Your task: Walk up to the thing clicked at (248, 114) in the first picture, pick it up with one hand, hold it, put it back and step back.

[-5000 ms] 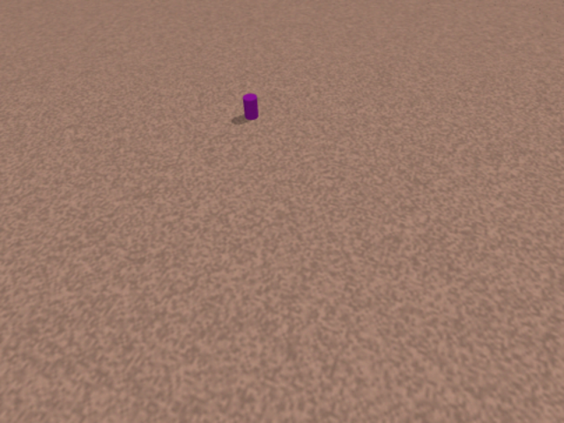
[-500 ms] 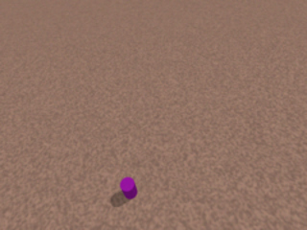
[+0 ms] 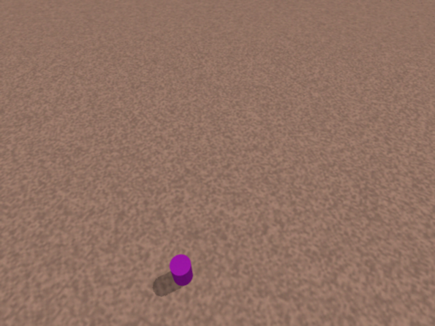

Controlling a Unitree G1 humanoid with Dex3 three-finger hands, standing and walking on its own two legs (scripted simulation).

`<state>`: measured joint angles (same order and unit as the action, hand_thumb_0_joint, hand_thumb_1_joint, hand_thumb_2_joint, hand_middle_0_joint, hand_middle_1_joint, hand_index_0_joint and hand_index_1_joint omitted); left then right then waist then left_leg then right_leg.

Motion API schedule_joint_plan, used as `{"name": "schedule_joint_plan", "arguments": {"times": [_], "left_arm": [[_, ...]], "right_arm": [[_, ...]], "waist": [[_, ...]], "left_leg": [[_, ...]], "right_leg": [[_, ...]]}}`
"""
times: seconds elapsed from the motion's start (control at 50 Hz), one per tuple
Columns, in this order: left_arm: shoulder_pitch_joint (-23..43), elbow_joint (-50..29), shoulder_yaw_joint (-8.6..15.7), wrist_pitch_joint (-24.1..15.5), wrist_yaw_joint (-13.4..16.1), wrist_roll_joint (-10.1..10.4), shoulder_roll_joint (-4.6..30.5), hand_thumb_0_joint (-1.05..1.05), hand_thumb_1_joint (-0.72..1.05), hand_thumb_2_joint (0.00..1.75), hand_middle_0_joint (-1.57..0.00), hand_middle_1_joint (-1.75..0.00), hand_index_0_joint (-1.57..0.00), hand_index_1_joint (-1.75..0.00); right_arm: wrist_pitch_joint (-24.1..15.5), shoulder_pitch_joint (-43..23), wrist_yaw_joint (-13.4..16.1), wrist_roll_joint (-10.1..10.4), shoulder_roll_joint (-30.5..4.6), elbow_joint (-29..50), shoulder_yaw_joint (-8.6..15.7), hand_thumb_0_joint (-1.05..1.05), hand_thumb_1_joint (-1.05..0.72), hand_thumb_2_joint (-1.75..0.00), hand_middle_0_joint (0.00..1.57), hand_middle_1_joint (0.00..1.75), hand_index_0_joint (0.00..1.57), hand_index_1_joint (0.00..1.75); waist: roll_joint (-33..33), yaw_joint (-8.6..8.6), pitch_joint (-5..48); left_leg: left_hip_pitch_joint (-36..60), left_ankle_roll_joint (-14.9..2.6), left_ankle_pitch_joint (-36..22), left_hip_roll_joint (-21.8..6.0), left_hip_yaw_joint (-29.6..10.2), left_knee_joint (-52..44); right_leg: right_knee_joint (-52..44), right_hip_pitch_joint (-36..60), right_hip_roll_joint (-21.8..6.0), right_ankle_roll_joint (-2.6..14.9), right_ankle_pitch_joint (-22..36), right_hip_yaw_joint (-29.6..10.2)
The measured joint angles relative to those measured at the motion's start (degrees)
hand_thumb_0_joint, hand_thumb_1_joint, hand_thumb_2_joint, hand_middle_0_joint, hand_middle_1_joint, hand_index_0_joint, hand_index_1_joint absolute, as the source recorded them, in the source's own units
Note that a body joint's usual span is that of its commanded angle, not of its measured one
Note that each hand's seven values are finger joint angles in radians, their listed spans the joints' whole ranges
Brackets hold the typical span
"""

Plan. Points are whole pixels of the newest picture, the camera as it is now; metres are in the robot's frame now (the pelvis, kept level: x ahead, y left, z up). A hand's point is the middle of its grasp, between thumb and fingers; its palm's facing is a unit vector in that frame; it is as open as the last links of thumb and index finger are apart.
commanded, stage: walk up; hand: left
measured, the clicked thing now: (181, 270) +0.46 +0.18 -0.69
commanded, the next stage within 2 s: stand in 1.02 s
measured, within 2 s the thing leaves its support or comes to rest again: neither
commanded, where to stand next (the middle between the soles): +0.10 -0.02 m, yaw -2 degrees
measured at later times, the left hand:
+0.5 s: hand out of the picture +0.08 +0.26 -0.13, palm faces -0.01 -0.93 -0.37, open 7.4 cm
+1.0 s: hand out of the picture +0.12 +0.25 -0.13, palm faces -0.02 -0.94 -0.34, open 7.4 cm
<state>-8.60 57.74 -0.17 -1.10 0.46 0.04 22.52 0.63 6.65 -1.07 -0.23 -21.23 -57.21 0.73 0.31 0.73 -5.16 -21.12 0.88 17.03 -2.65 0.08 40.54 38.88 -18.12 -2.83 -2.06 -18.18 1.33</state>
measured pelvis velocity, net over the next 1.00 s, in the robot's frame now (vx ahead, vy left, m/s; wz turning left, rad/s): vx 0.02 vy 0.00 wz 0.00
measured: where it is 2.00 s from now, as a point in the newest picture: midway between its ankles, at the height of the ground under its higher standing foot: outside the picture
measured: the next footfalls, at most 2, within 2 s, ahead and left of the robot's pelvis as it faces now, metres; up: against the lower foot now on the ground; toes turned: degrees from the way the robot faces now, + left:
none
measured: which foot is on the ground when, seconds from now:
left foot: down 0.00-1.00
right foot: down 0.00-1.00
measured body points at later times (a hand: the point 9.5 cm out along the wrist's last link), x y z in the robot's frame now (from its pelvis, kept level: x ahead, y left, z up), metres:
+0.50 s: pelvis +0.01 +0.00 +0.03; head +0.03 -0.01 +0.48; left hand +0.08 +0.31 -0.10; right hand +0.12 -0.30 -0.11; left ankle +0.05 +0.13 -0.72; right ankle +0.03 -0.15 -0.72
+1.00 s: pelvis +0.02 +0.00 +0.03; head +0.03 +0.00 +0.48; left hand +0.12 +0.30 -0.10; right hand +0.09 -0.31 -0.11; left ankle +0.05 +0.13 -0.72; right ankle +0.03 -0.15 -0.72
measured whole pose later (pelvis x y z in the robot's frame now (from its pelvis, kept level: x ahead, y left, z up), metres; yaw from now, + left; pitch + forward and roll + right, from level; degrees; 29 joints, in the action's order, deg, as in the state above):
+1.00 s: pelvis +0.02 +0.00 +0.03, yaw +0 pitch -2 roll +0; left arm -3.2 66.3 0.6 -0.3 -0.3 -0.6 19.9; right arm 0.4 5.1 -1.0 -0.5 -20.2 -66.8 0.9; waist -0.3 -0.7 -3.1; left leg -10.0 1.1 8.5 -2.0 1.1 20.6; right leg 19.8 -7.7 -3.2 -2.5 -10.0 1.3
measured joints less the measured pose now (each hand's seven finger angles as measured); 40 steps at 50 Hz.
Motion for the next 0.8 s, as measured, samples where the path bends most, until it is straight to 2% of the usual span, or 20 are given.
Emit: {"name": "schedule_joint_plan", "arguments": {"times": [0.16, 0.38, 0.8], "left_arm": [[1.20, 5.00, -0.49, -0.08, -0.37, 0.28, -0.65, 0.00, 0.90, 0.90, -0.21, -0.30, -0.20, -0.30], [2.99, 8.77, -0.29, -0.07, -0.54, -0.05, -1.40, 0.01, 0.90, 0.90, -0.20, -0.30, -0.20, -0.30], [5.64, 8.57, 0.66, 0.47, -0.80, -0.63, -2.58, 0.00, 0.90, 0.90, -0.20, -0.30, -0.20, -0.30]], "right_arm": [[-0.47, -3.50, -0.13, 0.18, 0.85, -3.56, -0.93, 0.00, -0.90, -0.90, 0.20, 0.30, 0.20, 0.30], [-0.28, -5.96, -0.18, 0.43, 0.41, -7.29, -0.44, 0.00, -0.90, -0.90, 0.20, 0.30, 0.20, 0.30], [-0.12, -1.98, -0.12, -0.20, 0.78, -10.13, 0.01, 0.00, -0.91, -0.90, 0.20, 0.30, 0.20, 0.30]], "waist": [[-0.57, 0.80, 0.61], [-1.81, 0.95, 0.81], [-0.64, -1.28, 1.95]], "left_leg": [[3.40, -0.02, -2.62, -0.02, 0.02, -6.14], [8.02, 0.35, -6.76, 0.46, 0.34, -14.83], [10.98, 0.37, -8.69, 0.45, 1.13, -19.87]], "right_leg": [[-6.94, 3.79, 0.15, -0.26, 2.99, 0.33], [-13.95, 7.60, -0.19, -0.18, 6.19, 0.42], [-19.15, 10.33, -0.11, -0.34, 8.49, -0.12]]}}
